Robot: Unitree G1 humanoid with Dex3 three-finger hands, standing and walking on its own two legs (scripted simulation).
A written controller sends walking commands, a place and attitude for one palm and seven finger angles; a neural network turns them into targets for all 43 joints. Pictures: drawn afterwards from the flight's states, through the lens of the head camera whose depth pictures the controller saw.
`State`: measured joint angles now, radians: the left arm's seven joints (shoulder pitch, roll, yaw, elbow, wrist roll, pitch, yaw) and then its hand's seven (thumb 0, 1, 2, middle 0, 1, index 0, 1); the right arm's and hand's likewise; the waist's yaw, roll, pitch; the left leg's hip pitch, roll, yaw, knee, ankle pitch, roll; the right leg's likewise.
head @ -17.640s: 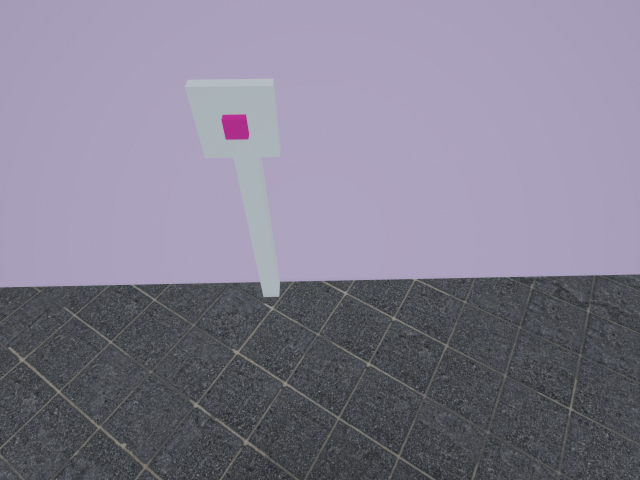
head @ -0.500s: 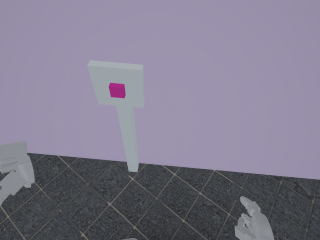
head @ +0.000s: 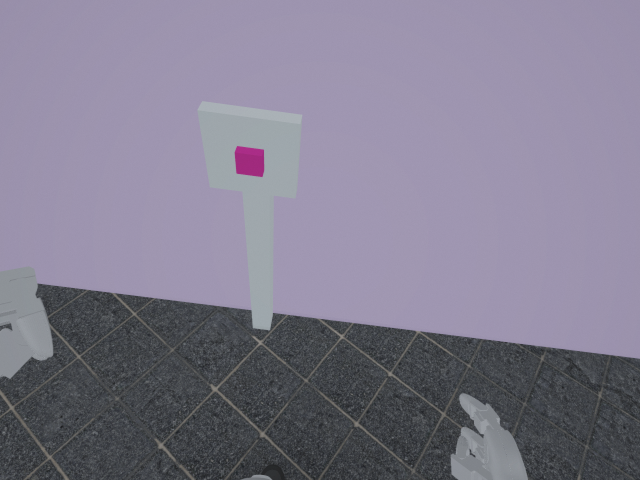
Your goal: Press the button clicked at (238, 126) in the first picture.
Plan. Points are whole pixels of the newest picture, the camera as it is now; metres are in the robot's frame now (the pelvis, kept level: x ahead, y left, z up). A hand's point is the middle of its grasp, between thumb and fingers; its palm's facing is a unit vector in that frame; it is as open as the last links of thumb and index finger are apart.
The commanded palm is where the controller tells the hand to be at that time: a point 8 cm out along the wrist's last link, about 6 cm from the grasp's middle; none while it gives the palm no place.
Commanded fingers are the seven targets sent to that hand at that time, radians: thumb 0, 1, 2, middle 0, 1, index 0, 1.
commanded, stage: step back with the hand held close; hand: left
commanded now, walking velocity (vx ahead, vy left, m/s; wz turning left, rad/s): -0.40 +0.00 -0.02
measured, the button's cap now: (250, 160) +0.65 +0.19 -0.01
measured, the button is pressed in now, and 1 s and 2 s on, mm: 0 0 0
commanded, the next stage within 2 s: stop stepping back and stand still in 0.24 s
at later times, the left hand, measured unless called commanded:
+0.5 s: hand out of the picture +0.09 +0.26 +0.17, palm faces +0.34 -0.85 -0.41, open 3.1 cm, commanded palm +0.05 +0.30 +0.18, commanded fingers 0.00 0.90 0.90 -1.30 -1.50 -1.30 -1.50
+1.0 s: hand out of the picture +0.06 +0.27 +0.16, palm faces +0.39 -0.84 -0.38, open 3.1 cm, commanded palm +0.01 +0.30 +0.18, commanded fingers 0.00 0.90 0.90 -1.30 -1.50 -1.30 -1.50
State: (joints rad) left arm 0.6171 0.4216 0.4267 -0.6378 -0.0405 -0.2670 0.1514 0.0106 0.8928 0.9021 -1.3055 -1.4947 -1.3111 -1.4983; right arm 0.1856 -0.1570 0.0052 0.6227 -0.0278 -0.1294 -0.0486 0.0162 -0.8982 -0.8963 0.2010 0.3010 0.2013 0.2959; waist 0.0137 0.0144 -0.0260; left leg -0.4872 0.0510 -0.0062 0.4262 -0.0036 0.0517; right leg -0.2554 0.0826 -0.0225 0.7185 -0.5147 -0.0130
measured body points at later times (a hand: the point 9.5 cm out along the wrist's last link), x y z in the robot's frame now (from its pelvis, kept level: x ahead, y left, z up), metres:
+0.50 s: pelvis -0.09 +0.02 -0.01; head -0.10 +0.06 +0.44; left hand +0.07 +0.30 +0.19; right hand +0.04 -0.24 -0.08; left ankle -0.05 +0.11 -0.74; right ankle -0.11 -0.11 -0.74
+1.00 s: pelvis -0.13 +0.03 +0.00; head -0.16 +0.04 +0.44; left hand +0.03 +0.31 +0.18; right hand +0.00 -0.22 -0.09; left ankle -0.09 +0.13 -0.74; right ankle -0.15 -0.07 -0.74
